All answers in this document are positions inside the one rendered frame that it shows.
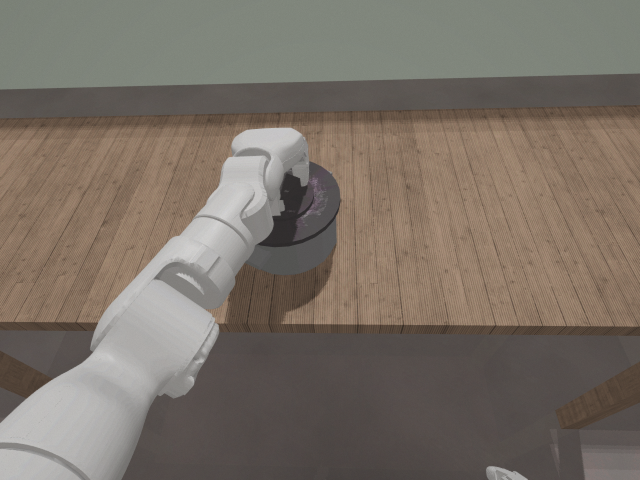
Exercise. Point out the table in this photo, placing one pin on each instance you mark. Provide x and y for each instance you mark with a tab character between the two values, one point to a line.
494	221

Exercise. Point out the pot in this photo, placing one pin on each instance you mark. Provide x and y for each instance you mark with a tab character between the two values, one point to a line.
295	259

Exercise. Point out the knob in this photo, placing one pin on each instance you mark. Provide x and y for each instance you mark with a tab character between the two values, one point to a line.
289	187

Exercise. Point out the robot left hand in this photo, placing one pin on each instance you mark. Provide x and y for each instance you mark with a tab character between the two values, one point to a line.
288	144

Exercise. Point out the lid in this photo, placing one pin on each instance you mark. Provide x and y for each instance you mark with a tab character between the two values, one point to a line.
309	212

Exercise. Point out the robot left upper arm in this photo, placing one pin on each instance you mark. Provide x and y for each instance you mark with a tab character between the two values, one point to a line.
85	424

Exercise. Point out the robot left forearm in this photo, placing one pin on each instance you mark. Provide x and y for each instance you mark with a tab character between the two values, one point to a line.
203	261

